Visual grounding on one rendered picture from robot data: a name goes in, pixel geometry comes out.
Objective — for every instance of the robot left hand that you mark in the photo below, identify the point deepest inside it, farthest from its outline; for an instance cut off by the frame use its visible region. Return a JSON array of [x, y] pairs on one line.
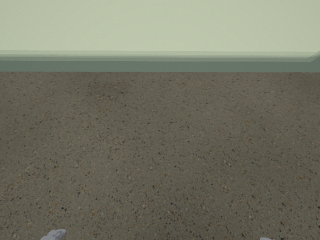
[[54, 235]]

